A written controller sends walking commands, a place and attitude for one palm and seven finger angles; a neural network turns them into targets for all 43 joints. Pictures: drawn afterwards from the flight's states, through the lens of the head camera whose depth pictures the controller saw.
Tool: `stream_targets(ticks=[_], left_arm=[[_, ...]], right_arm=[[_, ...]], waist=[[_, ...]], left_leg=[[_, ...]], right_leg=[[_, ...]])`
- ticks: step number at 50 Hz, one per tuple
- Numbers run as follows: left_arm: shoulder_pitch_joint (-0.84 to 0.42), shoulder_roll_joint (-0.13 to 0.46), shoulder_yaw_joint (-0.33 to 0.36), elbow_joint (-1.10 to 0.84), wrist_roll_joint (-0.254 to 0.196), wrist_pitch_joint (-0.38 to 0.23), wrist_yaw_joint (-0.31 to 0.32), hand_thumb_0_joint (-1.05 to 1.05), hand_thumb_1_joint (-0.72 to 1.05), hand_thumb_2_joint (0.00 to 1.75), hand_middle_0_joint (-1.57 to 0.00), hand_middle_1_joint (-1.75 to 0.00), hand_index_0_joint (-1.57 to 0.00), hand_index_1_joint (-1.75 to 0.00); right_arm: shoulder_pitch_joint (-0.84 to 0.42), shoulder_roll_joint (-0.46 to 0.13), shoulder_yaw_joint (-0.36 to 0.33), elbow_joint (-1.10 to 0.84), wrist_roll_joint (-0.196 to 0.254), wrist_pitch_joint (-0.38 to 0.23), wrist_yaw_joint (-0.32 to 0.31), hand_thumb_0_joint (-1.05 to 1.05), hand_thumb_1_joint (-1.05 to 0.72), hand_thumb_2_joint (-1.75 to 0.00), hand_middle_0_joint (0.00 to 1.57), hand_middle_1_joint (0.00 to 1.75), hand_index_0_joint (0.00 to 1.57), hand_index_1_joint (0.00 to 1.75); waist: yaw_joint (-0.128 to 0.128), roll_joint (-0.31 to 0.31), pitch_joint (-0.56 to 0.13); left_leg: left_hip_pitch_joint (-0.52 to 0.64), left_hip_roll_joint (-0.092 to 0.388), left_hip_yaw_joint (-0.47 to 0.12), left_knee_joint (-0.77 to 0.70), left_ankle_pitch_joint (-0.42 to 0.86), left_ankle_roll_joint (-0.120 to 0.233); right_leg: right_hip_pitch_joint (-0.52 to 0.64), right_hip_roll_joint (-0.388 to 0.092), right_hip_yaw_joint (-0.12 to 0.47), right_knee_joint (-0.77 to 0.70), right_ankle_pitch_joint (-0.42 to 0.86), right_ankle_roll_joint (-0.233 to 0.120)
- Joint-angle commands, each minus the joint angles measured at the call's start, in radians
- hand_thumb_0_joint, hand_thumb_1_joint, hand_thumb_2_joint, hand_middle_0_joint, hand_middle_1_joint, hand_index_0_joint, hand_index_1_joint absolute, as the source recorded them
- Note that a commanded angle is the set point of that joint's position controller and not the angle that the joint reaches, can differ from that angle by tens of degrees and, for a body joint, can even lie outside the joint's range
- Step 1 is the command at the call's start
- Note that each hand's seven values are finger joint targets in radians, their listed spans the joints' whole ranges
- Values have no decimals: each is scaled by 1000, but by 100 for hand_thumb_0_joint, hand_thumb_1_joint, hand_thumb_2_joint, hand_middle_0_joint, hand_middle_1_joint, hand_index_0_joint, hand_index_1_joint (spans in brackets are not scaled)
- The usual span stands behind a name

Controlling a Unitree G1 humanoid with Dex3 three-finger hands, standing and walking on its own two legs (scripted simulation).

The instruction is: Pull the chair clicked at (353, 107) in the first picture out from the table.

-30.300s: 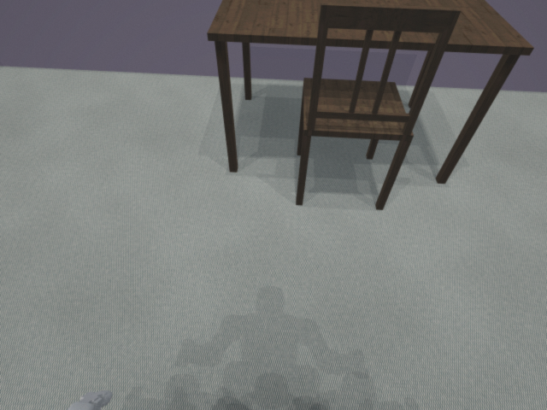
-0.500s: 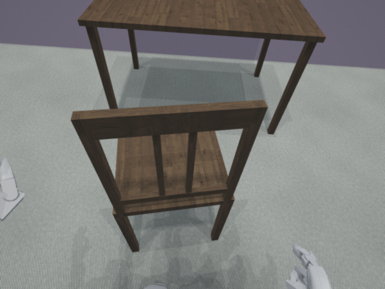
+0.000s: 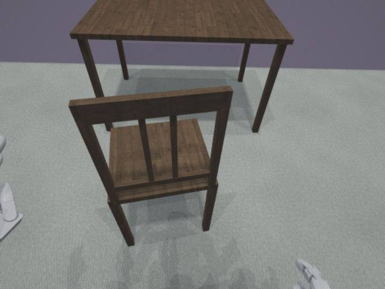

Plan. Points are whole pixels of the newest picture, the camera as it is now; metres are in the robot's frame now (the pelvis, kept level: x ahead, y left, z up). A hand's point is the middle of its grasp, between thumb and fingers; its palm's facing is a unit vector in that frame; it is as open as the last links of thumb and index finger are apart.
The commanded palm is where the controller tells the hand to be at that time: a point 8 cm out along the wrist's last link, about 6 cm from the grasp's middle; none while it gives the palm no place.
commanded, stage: stop stepping back and stand still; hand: left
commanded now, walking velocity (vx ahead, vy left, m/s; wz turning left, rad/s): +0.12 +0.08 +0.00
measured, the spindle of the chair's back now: (147, 152) +0.52 +0.16 -0.08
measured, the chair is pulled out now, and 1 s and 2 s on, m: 0.60 0.60 0.60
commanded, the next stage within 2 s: let the arm hang, fingers relaxed in 0.50 s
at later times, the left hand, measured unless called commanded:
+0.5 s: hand out of the picture +0.13 +0.27 +0.16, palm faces +0.51 -0.77 -0.39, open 7.4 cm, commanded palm +0.08 +0.30 +0.18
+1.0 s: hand out of the picture +0.00 +0.19 -0.17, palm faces +0.11 -0.98 -0.17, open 6.8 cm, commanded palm none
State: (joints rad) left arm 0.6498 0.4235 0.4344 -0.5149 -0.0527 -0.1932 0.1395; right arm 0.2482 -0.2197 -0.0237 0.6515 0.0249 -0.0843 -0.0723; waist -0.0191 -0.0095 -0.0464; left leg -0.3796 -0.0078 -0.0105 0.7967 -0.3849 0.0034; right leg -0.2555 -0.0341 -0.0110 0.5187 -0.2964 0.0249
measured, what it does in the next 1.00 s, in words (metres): steps on the spot: left foot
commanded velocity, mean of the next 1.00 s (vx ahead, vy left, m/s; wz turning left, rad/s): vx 0.05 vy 0.00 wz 0.00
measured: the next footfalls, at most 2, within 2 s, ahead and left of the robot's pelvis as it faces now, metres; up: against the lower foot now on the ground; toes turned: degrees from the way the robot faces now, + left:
left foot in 0.04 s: +0.00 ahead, +0.12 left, +0.00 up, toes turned +1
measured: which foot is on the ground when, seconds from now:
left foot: up 0.00-0.02, down 0.04-1.00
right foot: down 0.00-1.00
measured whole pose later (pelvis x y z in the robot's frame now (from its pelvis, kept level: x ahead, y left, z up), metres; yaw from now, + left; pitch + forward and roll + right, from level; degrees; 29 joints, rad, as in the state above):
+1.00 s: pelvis -0.03 +0.00 +0.00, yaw +4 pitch -1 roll -1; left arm 0.27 0.19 0.02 0.91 0.01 0.04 0.03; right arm 0.31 -0.16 0.00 0.96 -0.01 0.01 -0.02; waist 0.01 -0.04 0.07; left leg -0.24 -0.01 -0.06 0.53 -0.28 0.01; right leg -0.21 -0.05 -0.07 0.46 -0.24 0.03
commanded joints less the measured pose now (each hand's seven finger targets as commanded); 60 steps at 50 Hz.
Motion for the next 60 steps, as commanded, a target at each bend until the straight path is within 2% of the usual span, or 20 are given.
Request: stream_targets(ticks=[1,3,5,9,12,14,19,22,26,29,30,31,32,34,37,39,42,47,51,60], left_arm=[[-135,173,112,-200,5,-73,51,0,90,90,-20,-30,-20,-30],[-79,189,125,-257,19,-80,49,0,90,90,-20,-30,-20,-30],[-88,193,121,-293,21,-81,37,0,90,90,-20,-30,-20,-30],[-82,157,118,-188,12,-82,36,0,90,90,-20,-30,-20,-30],[-108,145,106,-128,17,-77,40,0,90,90,-20,-30,-20,-30],[-142,138,93,-107,26,-68,43,0,90,90,-20,-30,-20,-30],[-213,153,71,-142,29,-61,41,0,90,90,-20,-30,-20,-30],[-236,153,64,-147,29,-59,44,0,90,90,-20,-30,-20,-30],[-229,157,81,-160,30,-72,45,0,90,90,-20,-30,-20,-30],[-204,146,85,-162,36,-81,46,0,90,90,-20,-30,-20,-30],[-210,-80,-360,619,104,54,-92,0,90,90,-20,-30,-20,-30],[-206,-138,-300,651,104,168,-125,0,90,90,-20,-30,-20,-30],[-211,-168,-319,677,95,197,-129,0,90,90,-20,-30,-20,-30],[-258,-144,-338,774,93,203,-131,0,90,90,-20,-30,-20,-30],[-330,-93,-351,949,90,202,-123,0,90,90,-20,-30,-20,-30],[-356,-78,-369,1063,80,205,-120,0,90,90,-20,-30,-20,-30],[-355,-91,-395,1222,69,212,-115,0,90,90,-20,-30,-20,-30],[-320,-142,-394,1367,66,210,-111,0,90,90,-20,-30,-20,-30],[-317,-147,-411,1439,63,210,-114,0,90,90,-20,-30,-20,-30],[-277,-153,-429,1523,60,204,-110,0,90,90,-20,-30,-20,-30]], right_arm=[[-130,-114,-32,-173,-6,-107,-25,0,-90,-90,20,30,20,30],[-111,-133,-51,-180,5,-117,-8,0,-90,-90,20,30,20,30],[-112,-101,-34,-163,-5,-114,3,0,-90,-90,20,30,20,30],[-99,-117,-35,-152,1,-108,7,0,-90,-90,20,30,20,30],[-94,-118,-33,-158,5,-91,-1,0,-90,-90,20,30,20,30],[-101,-112,-28,-162,5,-86,-6,0,-90,-90,20,30,20,30],[-96,-104,-25,-145,-15,-87,-9,0,-90,-90,20,30,20,30],[-101,-101,-18,-133,-20,-85,-11,0,-90,-90,20,30,20,30],[-118,-106,-17,-143,-17,-93,-14,0,-90,-90,20,30,20,30],[-121,-102,-17,-156,-7,-102,-10,0,-90,-90,20,30,20,30],[-103,-184,-65,70,-13,-158,77,0,-90,-90,20,30,20,30],[-13,-156,-56,87,-36,-49,86,0,-90,-90,20,30,20,30],[-16,-107,-40,63,-40,-13,79,0,-90,-90,20,30,20,30],[-34,-115,-26,39,-51,13,72,0,-90,-90,20,30,20,30],[1,-126,-26,62,-50,39,67,0,-90,-90,20,30,20,30],[18,-120,-15,99,-46,49,62,0,-90,-90,20,30,20,30],[15,-111,2,167,-44,51,53,0,-90,-90,20,30,20,30],[78,-63,1,240,-41,62,39,0,-90,-90,20,30,20,30],[117,-63,0,282,-36,67,37,0,-90,-90,20,30,20,30],[168,-39,8,348,-30,67,38,0,-90,-90,20,30,20,30]], waist=[[3,-1,3],[24,106,-69],[9,274,-42],[8,108,11],[-2,154,46],[1,164,77],[-9,-56,63],[-13,-72,61],[1,94,68],[9,146,73],[-34,97,137],[-1,82,55],[17,47,25],[30,-45,9],[21,-187,-54],[15,-113,-76],[27,113,-27],[24,180,2],[24,74,63],[22,-19,95]], left_leg=[[121,87,-41,-491,218,50],[252,164,-100,-366,613,64],[187,165,-163,-427,526,59],[-4,148,-137,-459,112,55],[-94,129,-118,-509,-251,67],[-144,129,-127,-496,-333,78],[-2,32,-43,-247,-137,58],[56,18,-30,-238,-77,54],[53,73,-111,-425,-81,68],[-25,111,-158,-488,-46,74],[9,89,-138,-351,249,50],[2,104,-146,-350,398,58],[-10,119,-167,-352,393,69],[-18,109,-190,-328,386,76],[66,41,-114,-253,434,45],[132,38,-101,-264,471,36],[153,76,-126,-337,549,43],[152,80,-122,-372,408,47],[126,90,-131,-405,324,53],[132,76,-104,-406,267,52]], right_leg=[[105,-121,74,-37,233,-50],[87,-63,18,11,308,-26],[69,-31,-34,1,71,-6],[174,-7,-18,-98,68,-10],[155,13,-24,-69,-96,-19],[135,24,-23,-60,-143,-27],[-21,-92,185,-257,-281,-86],[-53,-126,201,-274,-286,-99],[13,-49,81,-175,-161,-52],[124,-11,14,-103,10,-31],[-59,-23,-52,48,130,-38],[-24,-35,-42,56,161,-20],[-4,-29,-47,62,111,-21],[43,-38,-20,26,132,-24],[103,-109,42,-12,303,-83],[115,-115,41,-15,333,-87],[118,-59,11,-25,244,-47],[138,-55,-5,-96,184,-52],[122,-58,-12,-122,147,-53],[95,-73,11,-152,115,-64]])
